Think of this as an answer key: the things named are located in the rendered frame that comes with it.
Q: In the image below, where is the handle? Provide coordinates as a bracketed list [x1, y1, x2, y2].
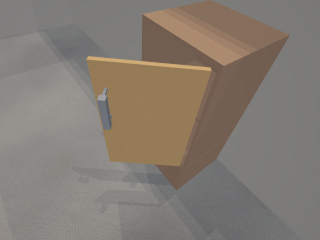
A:
[97, 87, 112, 130]

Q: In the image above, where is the cupboard door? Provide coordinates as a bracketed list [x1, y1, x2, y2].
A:
[86, 56, 212, 167]

